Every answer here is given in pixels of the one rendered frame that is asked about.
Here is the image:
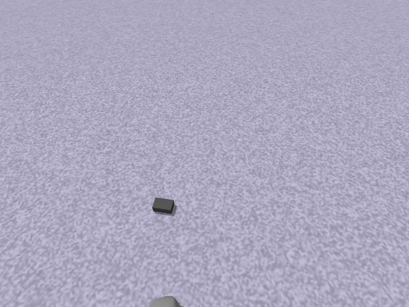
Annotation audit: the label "small box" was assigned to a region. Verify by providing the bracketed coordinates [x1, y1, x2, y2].
[152, 198, 174, 214]

